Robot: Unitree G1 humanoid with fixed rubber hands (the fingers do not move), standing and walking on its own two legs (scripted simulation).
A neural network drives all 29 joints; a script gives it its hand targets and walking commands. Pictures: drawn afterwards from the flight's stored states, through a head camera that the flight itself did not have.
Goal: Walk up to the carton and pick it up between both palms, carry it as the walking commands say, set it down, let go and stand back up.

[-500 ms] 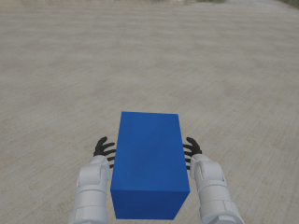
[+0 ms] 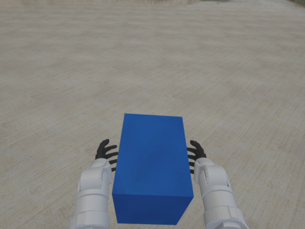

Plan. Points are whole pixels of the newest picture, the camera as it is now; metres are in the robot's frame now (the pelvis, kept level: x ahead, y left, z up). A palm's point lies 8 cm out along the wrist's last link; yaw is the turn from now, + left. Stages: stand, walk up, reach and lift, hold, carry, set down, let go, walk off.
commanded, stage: hold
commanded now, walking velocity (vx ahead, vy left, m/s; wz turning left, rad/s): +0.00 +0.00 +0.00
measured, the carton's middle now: (150, 169) +0.33 +0.01 -0.01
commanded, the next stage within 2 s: carry in 0.10 s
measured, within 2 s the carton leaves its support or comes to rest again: neither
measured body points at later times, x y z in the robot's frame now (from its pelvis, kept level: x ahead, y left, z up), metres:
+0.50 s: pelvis +0.01 +0.03 +0.00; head +0.01 +0.03 +0.45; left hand +0.34 +0.15 +0.08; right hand +0.31 -0.12 +0.07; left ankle +0.04 +0.12 -0.72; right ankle +0.02 -0.09 -0.69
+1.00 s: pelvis +0.02 +0.10 -0.01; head +0.05 +0.06 +0.44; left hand +0.36 +0.12 +0.07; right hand +0.26 -0.13 +0.05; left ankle +0.06 +0.22 -0.72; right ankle +0.02 -0.06 -0.72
